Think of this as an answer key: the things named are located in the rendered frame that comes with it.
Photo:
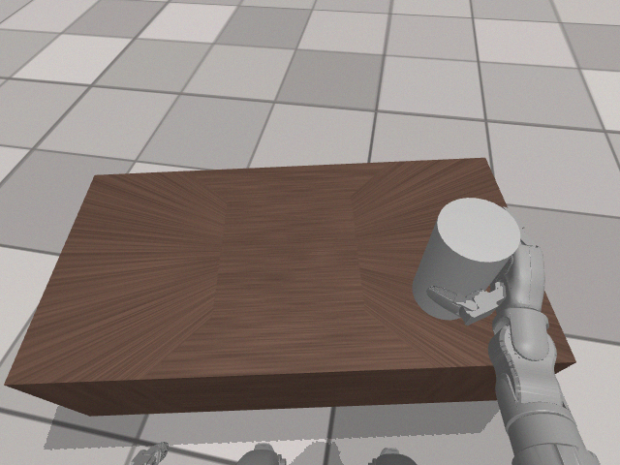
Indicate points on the right robot hand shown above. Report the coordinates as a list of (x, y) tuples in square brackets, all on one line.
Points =
[(520, 283)]

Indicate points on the can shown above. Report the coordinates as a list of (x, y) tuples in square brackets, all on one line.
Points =
[(471, 242)]

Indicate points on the left robot hand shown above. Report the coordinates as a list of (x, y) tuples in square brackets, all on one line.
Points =
[(152, 456)]

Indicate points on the right robot arm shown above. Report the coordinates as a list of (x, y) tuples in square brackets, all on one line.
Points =
[(535, 412)]

